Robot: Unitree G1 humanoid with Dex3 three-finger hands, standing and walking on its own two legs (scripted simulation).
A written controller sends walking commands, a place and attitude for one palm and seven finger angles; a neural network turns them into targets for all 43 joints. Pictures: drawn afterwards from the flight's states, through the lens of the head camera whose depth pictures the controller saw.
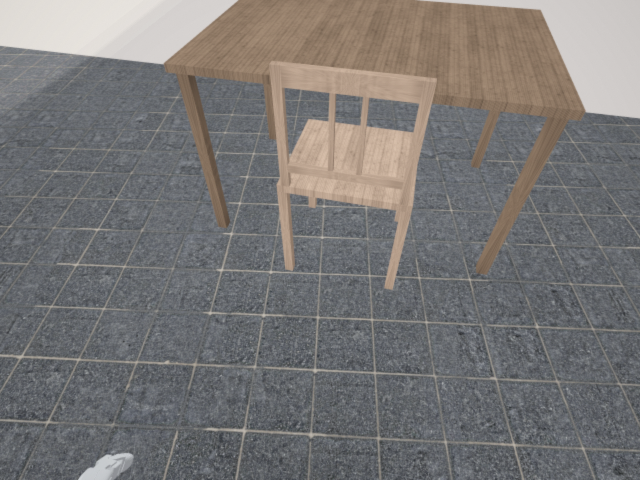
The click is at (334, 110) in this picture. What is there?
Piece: chair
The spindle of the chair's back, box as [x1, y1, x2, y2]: [328, 93, 335, 171]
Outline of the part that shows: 329,93 328,170 332,171 335,94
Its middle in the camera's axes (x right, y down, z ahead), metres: +0.03 -0.29 +1.07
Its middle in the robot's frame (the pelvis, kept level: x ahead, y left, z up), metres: +0.99 +0.02 -0.12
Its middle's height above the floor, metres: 0.65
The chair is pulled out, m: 0.00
